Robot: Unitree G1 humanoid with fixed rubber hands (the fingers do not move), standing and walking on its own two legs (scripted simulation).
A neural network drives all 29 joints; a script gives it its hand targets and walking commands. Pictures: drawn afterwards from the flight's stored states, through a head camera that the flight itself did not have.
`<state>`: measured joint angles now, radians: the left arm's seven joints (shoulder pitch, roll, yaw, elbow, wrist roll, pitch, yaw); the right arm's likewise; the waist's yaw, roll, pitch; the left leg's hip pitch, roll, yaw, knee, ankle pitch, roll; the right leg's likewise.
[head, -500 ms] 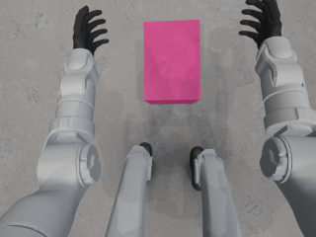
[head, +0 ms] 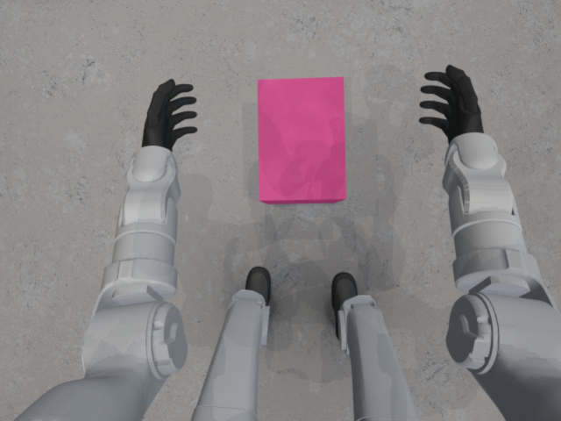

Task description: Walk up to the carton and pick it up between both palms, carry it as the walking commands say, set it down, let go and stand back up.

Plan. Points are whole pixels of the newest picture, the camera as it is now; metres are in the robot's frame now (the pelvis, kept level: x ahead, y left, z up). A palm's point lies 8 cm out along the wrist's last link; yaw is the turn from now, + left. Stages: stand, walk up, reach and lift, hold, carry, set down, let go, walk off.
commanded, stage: let go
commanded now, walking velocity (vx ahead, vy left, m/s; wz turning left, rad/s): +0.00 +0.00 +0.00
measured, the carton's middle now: (300, 148) +0.53 +0.02 -0.57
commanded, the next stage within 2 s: stand in 1.10 s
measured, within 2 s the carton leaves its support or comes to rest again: neither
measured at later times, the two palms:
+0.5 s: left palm (86, 290) +0.27 +0.23 +0.00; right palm (557, 294) +0.28 -0.22 +0.00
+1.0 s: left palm (58, 335) +0.24 +0.23 +0.03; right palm out of the picture +0.23 -0.23 +0.03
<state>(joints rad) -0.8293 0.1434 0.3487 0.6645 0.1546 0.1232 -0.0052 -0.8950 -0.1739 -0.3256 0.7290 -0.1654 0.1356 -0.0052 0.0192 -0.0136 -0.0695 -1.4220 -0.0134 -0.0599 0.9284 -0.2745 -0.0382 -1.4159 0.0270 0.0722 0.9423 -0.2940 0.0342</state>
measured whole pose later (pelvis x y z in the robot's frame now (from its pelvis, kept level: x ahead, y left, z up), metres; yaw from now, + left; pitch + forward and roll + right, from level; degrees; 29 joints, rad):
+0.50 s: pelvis +0.05 +0.00 +0.08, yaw +0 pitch +15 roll +0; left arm 0.02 0.17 0.10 0.51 0.02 0.00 -0.06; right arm 0.00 -0.18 -0.10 0.53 -0.03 0.00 0.03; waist 0.02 0.00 -0.02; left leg -0.56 0.00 -0.06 0.55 -0.25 -0.03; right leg -0.55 0.01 0.07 0.56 -0.27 0.02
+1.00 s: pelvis +0.07 +0.00 +0.09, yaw +0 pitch -5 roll +0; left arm 0.21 0.21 0.04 0.42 0.03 0.14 -0.08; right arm 0.23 -0.20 -0.05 0.42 -0.03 0.12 0.08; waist 0.00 -0.01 0.11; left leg -0.07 -0.01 -0.05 0.42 -0.26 -0.02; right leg -0.06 0.00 0.06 0.43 -0.28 0.02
